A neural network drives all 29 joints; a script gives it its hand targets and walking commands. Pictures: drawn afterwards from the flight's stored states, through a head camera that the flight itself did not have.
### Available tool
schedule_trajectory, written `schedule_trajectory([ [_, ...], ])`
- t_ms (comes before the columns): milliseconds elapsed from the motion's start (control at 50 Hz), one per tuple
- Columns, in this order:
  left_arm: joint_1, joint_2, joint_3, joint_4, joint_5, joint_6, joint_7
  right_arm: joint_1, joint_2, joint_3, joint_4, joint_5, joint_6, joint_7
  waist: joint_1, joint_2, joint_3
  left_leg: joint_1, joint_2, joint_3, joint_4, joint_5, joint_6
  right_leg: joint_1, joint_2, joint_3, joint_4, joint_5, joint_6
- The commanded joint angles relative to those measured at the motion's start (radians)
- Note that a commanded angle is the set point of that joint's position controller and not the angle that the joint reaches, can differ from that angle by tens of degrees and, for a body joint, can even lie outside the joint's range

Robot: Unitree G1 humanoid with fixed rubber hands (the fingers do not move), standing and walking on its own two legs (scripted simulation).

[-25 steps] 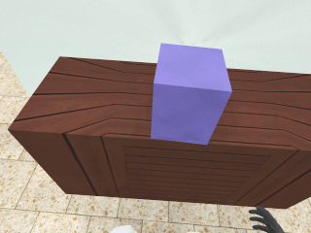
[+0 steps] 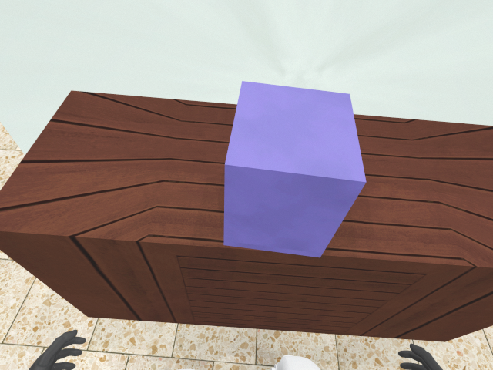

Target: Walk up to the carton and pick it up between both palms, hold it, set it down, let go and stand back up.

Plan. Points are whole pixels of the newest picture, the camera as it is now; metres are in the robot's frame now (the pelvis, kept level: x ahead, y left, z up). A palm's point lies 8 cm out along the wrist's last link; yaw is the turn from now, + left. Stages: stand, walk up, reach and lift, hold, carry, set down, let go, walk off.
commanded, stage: walk up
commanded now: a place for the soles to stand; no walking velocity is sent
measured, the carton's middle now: (283, 173) +0.45 -0.06 +0.03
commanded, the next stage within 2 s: reach and lift in 1.22 s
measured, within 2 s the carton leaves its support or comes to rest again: neither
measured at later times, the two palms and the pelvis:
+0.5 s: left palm (82, 341) +0.16 +0.25 -0.05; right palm out of the picture +0.11 -0.34 -0.10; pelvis +0.01 -0.04 +0.00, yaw -1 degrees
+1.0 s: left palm (83, 345) +0.16 +0.25 -0.06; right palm out of the picture +0.10 -0.35 -0.09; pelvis +0.01 -0.04 +0.00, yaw -1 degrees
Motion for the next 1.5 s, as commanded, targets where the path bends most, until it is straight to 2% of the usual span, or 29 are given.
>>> schedule_trajectory([
  [0, 0.078, 0.199, 0.079, 0.030, 0.012, -0.054, 0.025, -0.056, -0.193, -0.033, -0.107, 0.016, -0.008, -0.020, 0.021, 0.045, -0.202, -0.017, 0.117, -0.090, 0.087, 0.437, 0.022, 0.290, -0.097, 0.088, -0.274, 0.462, -0.050],
  [20, 0.075, 0.234, 0.089, 0.027, 0.011, -0.057, 0.031, -0.034, -0.162, -0.017, -0.100, 0.021, -0.012, -0.020, 0.006, -0.045, -0.268, -0.085, 0.061, -0.065, 0.141, 0.270, -0.025, 0.332, -0.220, 0.270, -0.247, 0.623, -0.108],
  [40, 0.030, 0.222, 0.085, 0.007, 0.005, -0.053, 0.030, -0.009, -0.142, -0.011, -0.079, 0.021, -0.005, -0.024, -0.012, -0.080, -0.260, -0.114, 0.010, -0.051, 0.135, -0.066, -0.037, 0.298, -0.291, 0.369, -0.271, 0.594, -0.188],
  [60, 0.001, 0.205, 0.080, -0.011, 0.011, -0.049, 0.028, -0.001, -0.166, -0.024, -0.065, 0.015, 0.010, -0.027, -0.005, -0.067, -0.228, -0.081, 0.009, -0.068, 0.132, -0.248, -0.023, 0.193, -0.303, 0.388, -0.305, 0.395, -0.240],
  [80, -0.033, 0.197, 0.081, -0.008, 0.015, -0.046, 0.024, -0.009, -0.173, -0.033, -0.051, 0.007, 0.018, -0.028, -0.009, -0.102, -0.159, -0.095, 0.020, -0.071, 0.130, -0.279, -0.019, 0.117, -0.296, 0.381, -0.344, 0.202, -0.225],
  [100, -0.055, 0.199, 0.076, -0.019, 0.013, -0.042, 0.022, -0.016, -0.188, -0.035, -0.051, 0.006, 0.016, -0.024, -0.014, -0.106, -0.105, -0.074, 0.031, -0.066, 0.073, -0.220, -0.014, 0.056, -0.268, 0.358, -0.367, 0.091, -0.204],
  [120, -0.083, 0.190, 0.072, -0.026, 0.005, -0.043, 0.020, 0.003, -0.193, -0.038, -0.047, 0.002, 0.008, -0.021, -0.022, -0.137, -0.091, -0.064, 0.052, -0.073, -0.037, -0.128, -0.014, 0.082, -0.227, 0.294, -0.337, 0.142, -0.169],
  [140, -0.095, 0.187, 0.071, -0.032, -0.001, -0.045, 0.018, 0.012, -0.203, -0.044, -0.042, 0.000, -0.004, -0.020, -0.027, -0.124, -0.109, 0.001, 0.068, -0.066, -0.115, 0.040, -0.019, 0.068, -0.193, 0.254, -0.303, 0.265, -0.132],
  [160, -0.089, 0.176, 0.070, -0.025, -0.006, -0.049, 0.017, 0.009, -0.213, -0.050, -0.026, -0.001, -0.013, -0.023, -0.023, -0.091, -0.149, 0.047, 0.076, -0.074, -0.140, 0.154, -0.018, 0.093, -0.170, 0.201, -0.258, 0.409, -0.108],
  [180, -0.091, 0.177, 0.071, -0.023, -0.010, -0.053, 0.015, 0.010, -0.218, -0.050, -0.023, 0.004, -0.019, -0.024, -0.025, -0.101, -0.198, 0.061, 0.090, -0.084, -0.141, 0.218, -0.013, 0.130, -0.152, 0.160, -0.212, 0.490, -0.089],
  [220, -0.081, 0.164, 0.072, -0.010, -0.014, -0.053, 0.012, -0.018, -0.211, -0.045, -0.008, 0.006, -0.020, -0.024, -0.014, -0.101, -0.229, 0.056, 0.106, -0.091, -0.136, 0.213, 0.001, 0.153, -0.137, 0.153, -0.207, 0.424, -0.076],
  [260, -0.124, 0.152, 0.071, -0.019, -0.008, -0.045, 0.008, -0.034, -0.202, -0.035, -0.003, 0.004, -0.012, -0.018, -0.009, -0.092, -0.158, 0.035, 0.083, -0.070, -0.147, 0.049, -0.004, 0.068, -0.151, 0.204, -0.306, 0.138, -0.086],
  [300, -0.138, 0.162, 0.072, -0.015, -0.010, -0.045, 0.007, -0.037, -0.207, -0.037, -0.005, 0.007, -0.014, -0.012, -0.015, -0.072, -0.129, 0.038, 0.087, -0.077, -0.168, 0.041, -0.006, 0.031, -0.146, 0.210, -0.329, 0.058, -0.080],
  [400, -0.159, 0.155, 0.069, -0.005, -0.016, -0.048, 0.000, -0.045, -0.203, -0.036, 0.014, 0.005, -0.026, -0.010, -0.011, -0.071, -0.115, 0.012, 0.099, -0.087, -0.201, 0.061, 0.005, 0.047, -0.125, 0.181, -0.330, 0.026, -0.065],
  [520, -0.179, 0.151, 0.071, -0.002, -0.018, -0.054, -0.003, -0.058, -0.202, -0.033, 0.023, 0.007, -0.036, -0.007, -0.008, -0.041, -0.138, 0.015, 0.111, -0.100, -0.211, 0.100, 0.015, 0.080, -0.121, 0.160, -0.301, 0.124, -0.061],
  [640, -0.178, 0.153, 0.069, 0.004, -0.018, -0.055, -0.003, -0.070, -0.206, -0.032, 0.035, 0.007, -0.031, -0.004, -0.005, -0.040, -0.138, 0.007, 0.103, -0.084, -0.194, 0.103, 0.013, 0.083, -0.114, 0.158, -0.306, 0.113, -0.059],
  [740, -0.204, 0.145, 0.066, 0.014, -0.019, -0.042, -0.008, -0.068, -0.231, -0.030, 0.025, 0.010, -0.038, -0.013, -0.005, -0.082, -0.107, -0.010, 0.117, -0.097, -0.197, 0.155, 0.009, 0.069, -0.104, 0.142, -0.280, 0.215, -0.061],
  [780, -0.192, 0.146, 0.067, 0.018, -0.023, -0.036, -0.009, -0.072, -0.237, -0.034, 0.022, 0.012, -0.039, -0.017, -0.004, -0.055, -0.128, -0.012, 0.115, -0.087, -0.177, 0.172, 0.010, 0.090, -0.102, 0.130, -0.263, 0.261, -0.069],
  [800, -0.201, 0.147, 0.070, 0.018, -0.022, -0.035, -0.010, -0.062, -0.225, -0.033, 0.024, 0.015, -0.039, -0.018, -0.008, -0.080, -0.128, -0.013, 0.110, -0.089, -0.179, 0.173, 0.009, 0.094, -0.108, 0.135, -0.269, 0.252, -0.069],
  [880, -0.208, 0.143, 0.067, 0.020, -0.022, -0.031, -0.013, -0.055, -0.223, -0.032, 0.031, 0.011, -0.035, -0.020, -0.012, -0.082, -0.123, -0.001, 0.101, -0.080, -0.183, 0.142, 0.003, 0.076, -0.116, 0.155, -0.293, 0.203, -0.076],
  [940, -0.197, 0.146, 0.070, 0.015, -0.022, -0.028, -0.017, -0.068, -0.230, -0.036, 0.021, 0.010, -0.037, -0.017, -0.002, -0.039, -0.111, -0.016, 0.117, -0.092, -0.201, 0.123, 0.009, 0.056, -0.100, 0.144, -0.283, 0.160, -0.061],
  [1100, -0.216, 0.149, 0.074, 0.019, -0.018, -0.026, -0.021, -0.062, -0.221, -0.037, 0.025, 0.011, -0.038, -0.014, -0.005, -0.077, -0.072, -0.038, 0.099, -0.094, -0.208, 0.025, 0.012, 0.017, -0.102, 0.167, -0.345, -0.020, -0.061],
  [1120, -0.223, 0.156, 0.077, 0.013, -0.019, -0.026, -0.023, -0.063, -0.226, -0.039, 0.023, 0.011, -0.038, -0.016, -0.007, -0.060, -0.066, -0.050, 0.097, -0.092, -0.205, 0.009, 0.016, 0.014, -0.103, 0.171, -0.349, -0.041, -0.060],
  [1200, -0.218, 0.145, 0.075, 0.018, -0.022, -0.030, -0.022, -0.066, -0.217, -0.037, 0.026, 0.012, -0.043, -0.012, -0.005, -0.070, -0.085, -0.048, 0.097, -0.096, -0.210, 0.026, 0.018, 0.044, -0.102, 0.163, -0.348, -0.015, -0.059],
  [1220, -0.389, 0.033, 0.055, -0.127, 0.009, 0.180, 0.017, -0.257, -0.005, -0.132, 0.038, -0.121, -0.214, 0.027, -0.022, 0.033, -0.026, -0.267, 0.033, 0.061, -0.195, -0.149, 0.019, 0.168, 0.046, -0.073, -0.164, -0.056, -0.055],
  [1240, -0.333, -0.017, 0.064, -0.130, 0.017, 0.229, 0.034, -0.206, -0.064, -0.161, 0.078, -0.118, -0.232, 0.046, -0.036, 0.097, -0.038, -0.449, 0.088, 0.059, -0.243, -0.234, 0.050, 0.386, 0.087, -0.088, -0.076, 0.033, -0.043],
  [1260, -0.308, -0.030, 0.081, -0.120, 0.040, 0.244, 0.038, -0.189, -0.095, -0.160, 0.101, -0.127, -0.232, 0.052, -0.018, 0.111, -0.031, -0.586, 0.122, 0.066, -0.286, -0.279, 0.068, 0.546, 0.106, -0.083, -0.026, 0.105, -0.029],
  [1340, -0.292, 0.015, 0.124, -0.256, 0.050, 0.266, 0.041, -0.181, -0.104, -0.152, 0.035, -0.125, -0.243, 0.048, 0.006, 0.102, -0.070, -0.637, 0.128, 0.081, -0.296, -0.164, 0.082, 0.641, 0.105, -0.052, -0.024, 0.250, -0.006],
  [1480, -0.245, 0.023, 0.126, -0.423, -0.025, 0.185, 0.057, -0.144, -0.010, -0.104, -0.182, -0.092, -0.282, 0.007, 0.013, -0.096, -0.210, -0.207, 0.009, 0.089, -0.228, 0.106, 0.039, 0.444, 0.033, -0.014, -0.244, 0.299, 0.010],
])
